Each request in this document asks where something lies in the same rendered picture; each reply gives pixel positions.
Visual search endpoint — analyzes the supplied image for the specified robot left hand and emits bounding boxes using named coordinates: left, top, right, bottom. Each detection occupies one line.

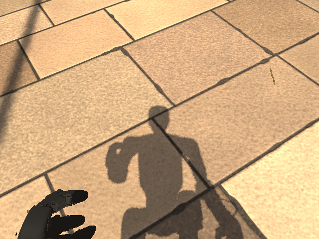
left=15, top=189, right=97, bottom=239

